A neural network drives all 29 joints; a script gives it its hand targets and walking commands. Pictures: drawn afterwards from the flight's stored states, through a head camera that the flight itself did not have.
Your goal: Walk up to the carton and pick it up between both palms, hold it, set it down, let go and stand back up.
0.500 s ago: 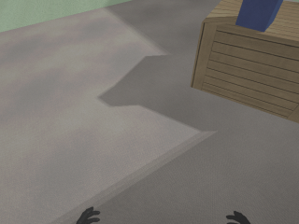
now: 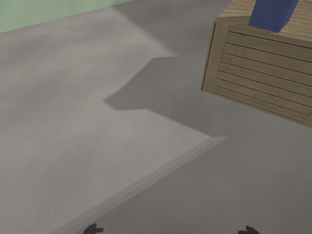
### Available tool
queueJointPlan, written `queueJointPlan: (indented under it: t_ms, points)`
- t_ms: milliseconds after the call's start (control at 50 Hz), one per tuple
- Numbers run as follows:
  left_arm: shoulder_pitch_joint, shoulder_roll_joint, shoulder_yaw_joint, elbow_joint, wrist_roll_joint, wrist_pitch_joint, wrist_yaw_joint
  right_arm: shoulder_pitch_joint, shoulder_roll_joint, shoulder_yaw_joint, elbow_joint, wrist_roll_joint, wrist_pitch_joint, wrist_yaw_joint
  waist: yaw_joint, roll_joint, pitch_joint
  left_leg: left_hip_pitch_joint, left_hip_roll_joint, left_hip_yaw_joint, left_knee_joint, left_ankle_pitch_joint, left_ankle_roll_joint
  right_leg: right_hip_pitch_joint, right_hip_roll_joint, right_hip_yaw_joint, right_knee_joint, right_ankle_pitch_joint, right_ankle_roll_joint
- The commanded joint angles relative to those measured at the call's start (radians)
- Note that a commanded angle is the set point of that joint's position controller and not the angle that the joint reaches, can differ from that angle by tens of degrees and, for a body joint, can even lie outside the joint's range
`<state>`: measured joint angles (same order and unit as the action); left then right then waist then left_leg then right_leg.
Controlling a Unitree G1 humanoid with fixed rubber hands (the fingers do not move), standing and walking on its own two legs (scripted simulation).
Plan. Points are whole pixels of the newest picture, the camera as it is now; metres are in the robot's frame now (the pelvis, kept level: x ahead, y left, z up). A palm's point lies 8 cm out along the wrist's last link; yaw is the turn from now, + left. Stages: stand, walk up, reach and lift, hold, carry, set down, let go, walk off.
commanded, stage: stand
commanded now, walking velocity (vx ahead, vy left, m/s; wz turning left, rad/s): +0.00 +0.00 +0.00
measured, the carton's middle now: (276, 3) +1.41 -0.74 +0.00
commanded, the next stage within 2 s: walk up in 0.24 s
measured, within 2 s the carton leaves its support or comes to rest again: neither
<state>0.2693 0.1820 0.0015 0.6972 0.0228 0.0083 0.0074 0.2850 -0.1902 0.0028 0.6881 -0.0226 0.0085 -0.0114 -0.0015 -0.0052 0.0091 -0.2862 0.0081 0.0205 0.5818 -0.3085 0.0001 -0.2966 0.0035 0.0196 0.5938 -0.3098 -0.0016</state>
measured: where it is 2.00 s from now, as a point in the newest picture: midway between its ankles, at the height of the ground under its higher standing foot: (208, 169)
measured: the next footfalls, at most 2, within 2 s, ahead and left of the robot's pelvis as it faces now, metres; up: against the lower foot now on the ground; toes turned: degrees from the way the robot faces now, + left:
right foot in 0.80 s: +0.18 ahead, -0.27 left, +0.00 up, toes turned -19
left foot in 1.28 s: +0.53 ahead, -0.13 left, +0.00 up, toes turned -22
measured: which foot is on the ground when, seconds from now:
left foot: down 0.00-0.80, up 0.82-1.00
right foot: down 0.00-0.44, up 0.46-0.78, down 0.80-1.00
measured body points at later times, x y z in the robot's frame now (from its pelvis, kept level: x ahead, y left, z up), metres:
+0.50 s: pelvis +0.00 +0.00 +0.00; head +0.01 +0.00 +0.45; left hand +0.10 +0.24 -0.12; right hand +0.08 -0.25 -0.12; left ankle +0.00 +0.12 -0.73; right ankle -0.01 -0.11 -0.70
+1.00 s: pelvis +0.15 -0.15 +0.00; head +0.14 -0.17 +0.45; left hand +0.25 +0.09 -0.11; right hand +0.17 -0.42 -0.12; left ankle +0.23 -0.02 -0.66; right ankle +0.14 -0.26 -0.73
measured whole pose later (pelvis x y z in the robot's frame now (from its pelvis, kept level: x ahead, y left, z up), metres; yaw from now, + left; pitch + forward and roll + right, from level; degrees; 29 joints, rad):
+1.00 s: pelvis +0.15 -0.15 +0.00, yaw -21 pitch -2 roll +0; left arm 0.47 0.22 0.01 0.76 0.02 -0.05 -0.02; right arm 0.32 -0.29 0.01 0.69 -0.05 -0.04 0.04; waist 0.04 0.06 0.02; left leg -0.53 0.10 0.03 1.12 -0.37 0.01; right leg -0.26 0.04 0.03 0.55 -0.26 -0.04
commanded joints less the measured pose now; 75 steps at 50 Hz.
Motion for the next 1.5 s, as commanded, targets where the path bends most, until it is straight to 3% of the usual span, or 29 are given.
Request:
queueJointPlan:
  t_ms: [0,100,220,400,420,440,460,500,620,720,740,760,780,800,820,840,860,920,1040,1120,1200,1240,1260,1280,1300,1320,1360,1400,1480]
  points:
    - [0.003,0.08,0.023,-0.064,0.001,-0.018,0.005,0.018,-0.09,-0.028,-0.062,-0.001,-0.018,-0.005,-0.006,-0.03,-0.032,0.014,0.052,-0.052,-0.082,0.15,0.035,0.019,-0.047,0.044,-0.084,0.181,-0.026]
    - [0.01,0.094,0.035,-0.06,0.001,-0.013,0.01,0.02,-0.081,-0.031,-0.048,0.001,-0.014,-0.006,-0.002,0.025,-0.024,-0.012,0.05,-0.057,-0.109,0.108,0.035,0.031,-0.044,0.051,-0.09,0.126,-0.028]
    - [0.009,0.089,0.033,-0.039,0.001,-0.016,0.009,0.012,-0.082,-0.034,-0.044,0.0,-0.015,-0.002,-0.001,-0.029,-0.033,0.029,0.047,-0.05,-0.094,0.133,0.034,0.019,-0.057,0.064,-0.118,0.149,-0.031]
    - [0.029,0.09,0.037,-0.01,-0.003,-0.018,0.009,0.043,-0.088,-0.038,-0.004,0.0,-0.025,-0.004,0.002,0.021,-0.026,0.03,0.056,-0.054,-0.114,0.18,0.038,0.053,-0.052,0.059,-0.105,0.191,-0.034]
    - [0.063,0.191,0.067,-0.034,0.02,-0.023,-0.026,0.146,-0.182,-0.087,-0.05,-0.05,-0.051,-0.004,-0.038,0.063,-0.109,0.276,0.14,-0.18,-0.127,-0.361,0.119,-0.223,-0.012,0.121,0.057,-0.303,-0.055]
    - [-0.046,0.169,0.061,-0.07,0.027,-0.018,-0.044,0.211,-0.249,-0.119,-0.028,-0.056,-0.058,-0.013,-0.102,0.142,-0.004,0.38,0.331,-0.411,-0.315,-0.627,0.223,-0.507,0.041,-0.009,0.262,-0.315,-0.003]
    - [-0.142,0.163,0.056,-0.108,0.039,-0.015,-0.057,0.222,-0.27,-0.128,-0.011,-0.052,-0.065,-0.031,-0.135,0.116,0.118,0.315,0.502,-0.57,-0.408,-0.649,0.286,-0.656,-0.06,0.009,0.449,-0.235,0.024]
    - [-0.074,0.169,0.068,-0.097,0.045,-0.016,-0.078,0.146,-0.225,-0.108,-0.005,-0.044,-0.098,-0.051,-0.061,0.029,0.148,0.226,0.486,-0.436,-0.441,-0.507,0.255,-0.605,-0.137,0.096,0.487,-0.097,0.045]
    - [-0.032,0.121,0.053,-0.052,0.017,-0.027,-0.127,0.045,-0.211,-0.085,0.023,-0.058,-0.134,-0.022,-0.016,0.183,0.119,0.08,0.287,0.073,-0.44,-0.267,0.158,-0.289,-0.108,-0.016,0.257,0.112,0.048]
    - [0.028,0.147,0.056,-0.012,0.026,-0.045,-0.106,0.086,-0.269,-0.079,0.039,-0.067,-0.097,-0.012,0.004,0.137,0.099,0.042,0.31,0.158,-0.304,-0.258,0.147,-0.04,-0.058,-0.146,0.094,0.099,0.004]
    - [0.109,0.167,0.066,0.011,0.031,-0.048,-0.092,0.083,-0.268,-0.069,0.036,-0.071,-0.083,-0.01,0.049,0.09,0.069,0.022,0.3,0.188,-0.17,-0.207,0.135,0.057,-0.037,-0.149,0.061,0.066,-0.01]
    - [0.224,0.204,0.085,0.048,0.028,-0.055,-0.072,0.11,-0.229,-0.049,0.038,-0.072,-0.07,-0.002,0.094,-0.039,0.011,-0.009,0.24,0.236,0.082,-0.075,0.114,0.189,0.012,-0.145,0.036,-0.008,-0.02]
    - [0.357,0.28,0.114,0.065,0.02,-0.057,-0.049,0.149,-0.164,-0.021,0.011,-0.065,-0.061,0.019,0.135,-0.214,-0.087,-0.12,0.154,0.255,0.45,-0.103,0.076,0.33,-0.048,0.062,-0.011,-0.151,-0.048]
    - [0.405,0.351,0.122,0.04,0.002,-0.054,-0.026,0.133,-0.115,0.0,-0.048,-0.051,-0.055,0.042,0.138,-0.313,-0.068,-0.39,0.053,0.114,0.703,-0.363,0.038,0.38,-0.246,0.536,-0.193,-0.287,-0.082]
    - [0.375,0.416,0.134,0.006,-0.037,-0.045,-0.007,0.114,-0.159,-0.008,-0.108,-0.026,-0.054,0.044,0.12,-0.253,-0.107,-0.465,0.047,-0.035,0.766,-0.321,0.03,0.337,-0.355,0.851,-0.404,-0.462,-0.165]
    - [0.317,0.395,0.125,0.004,-0.04,-0.044,0.004,0.061,-0.191,-0.011,-0.117,-0.011,-0.062,0.045,0.102,-0.172,-0.023,-0.503,0.099,-0.072,0.81,-0.223,0.032,0.281,-0.369,0.82,-0.429,-0.508,-0.152]
    - [0.264,0.348,0.108,0.003,-0.031,-0.047,0.005,0.051,-0.195,-0.013,-0.105,-0.005,-0.072,0.044,0.074,-0.138,0.037,-0.504,0.132,-0.066,0.77,-0.14,0.028,0.244,-0.324,0.654,-0.36,-0.374,-0.168]
    - [0.201,0.222,0.066,-0.009,-0.001,-0.075,-0.012,0.136,-0.193,-0.02,-0.037,-0.025,-0.071,0.049,0.008,-0.101,0.041,-0.295,0.138,-0.04,0.558,-0.075,0.01,0.035,-0.217,0.359,-0.335,-0.156,-0.171]
    - [0.26,0.197,0.072,0.021,0.0,-0.106,-0.021,0.009,-0.17,-0.014,-0.06,-0.04,-0.045,0.066,0.031,-0.097,0.143,-0.4,0.121,-0.013,0.342,0.164,-0.025,0.006,-0.19,0.308,-0.408,-0.27,-0.197]
    - [0.285,0.202,0.076,0.04,0.01,-0.117,-0.02,-0.073,-0.143,-0.009,-0.082,-0.035,-0.059,0.072,0.054,-0.087,0.145,-0.33,0.101,0.0,0.157,0.259,-0.019,0.032,-0.18,0.263,-0.392,-0.186,-0.178]
    - [0.255,0.214,0.072,0.038,0.025,-0.115,-0.026,-0.007,-0.14,-0.021,-0.063,-0.035,-0.075,0.058,0.02,-0.095,0.126,-0.076,0.057,0.04,0.037,0.24,0.008,0.0,-0.164,0.209,-0.283,-0.023,-0.15]
    - [0.24,0.198,0.059,0.036,0.03,-0.103,-0.031,0.146,-0.166,-0.043,-0.023,-0.044,-0.083,0.032,-0.046,0.003,0.069,0.131,0.013,0.061,-0.014,0.154,0.023,-0.034,-0.117,0.162,-0.035,0.077,-0.129]
    - [0.289,0.158,0.044,0.036,0.032,-0.096,-0.035,0.284,-0.212,-0.064,0.0,-0.05,-0.088,0.015,-0.083,0.119,-0.047,0.31,0.1,-0.074,-0.028,0.012,0.036,-0.104,-0.036,0.094,0.264,0.059,-0.099]
    - [0.358,0.086,0.018,0.018,0.016,-0.088,-0.035,0.384,-0.29,-0.083,-0.018,-0.043,-0.088,0.008,-0.085,0.295,-0.105,0.374,0.338,-0.476,-0.169,-0.139,0.053,-0.237,0.056,0.059,0.582,-0.235,-0.046]
    - [0.377,0.136,0.022,-0.02,0.008,-0.073,-0.027,0.341,-0.363,-0.094,-0.027,-0.005,-0.074,0.0,-0.055,0.28,-0.076,0.367,0.455,-0.827,-0.387,-0.355,0.121,-0.385,0.064,0.104,0.689,-0.254,-0.029]
    - [0.319,0.182,0.027,-0.018,0.005,-0.068,-0.023,0.259,-0.317,-0.083,-0.042,0.01,-0.067,-0.005,-0.037,0.152,0.008,0.275,0.448,-0.767,-0.416,-0.461,0.156,-0.415,-0.004,0.127,0.752,-0.167,-0.014]
    - [0.214,0.19,0.025,-0.026,0.016,-0.07,-0.03,0.198,-0.227,-0.056,-0.035,0.006,-0.077,0.002,-0.031,0.071,0.04,0.197,0.35,-0.444,-0.373,-0.228,0.158,-0.388,-0.051,0.105,0.651,-0.07,-0.007]
    - [0.212,0.159,0.021,-0.009,0.03,-0.061,-0.042,0.207,-0.177,-0.041,-0.002,-0.001,-0.101,0.011,-0.009,0.086,0.052,0.13,0.283,-0.251,-0.37,-0.006,0.15,-0.311,-0.072,0.081,0.559,-0.009,0.006]
    - [0.145,0.103,0.011,0.0,0.04,-0.052,-0.056,0.276,-0.145,-0.044,0.052,-0.004,-0.122,0.012,0.006,0.105,0.033,0.165,0.22,-0.085,-0.339,0.273,0.122,-0.34,-0.061,0.002,0.468,0.15,0.018]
